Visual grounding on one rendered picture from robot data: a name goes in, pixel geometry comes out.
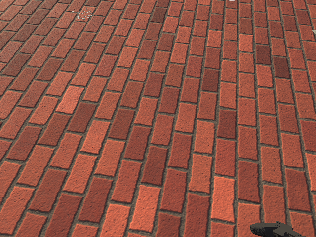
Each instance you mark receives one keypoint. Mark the right robot hand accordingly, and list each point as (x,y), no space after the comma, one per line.
(273,229)

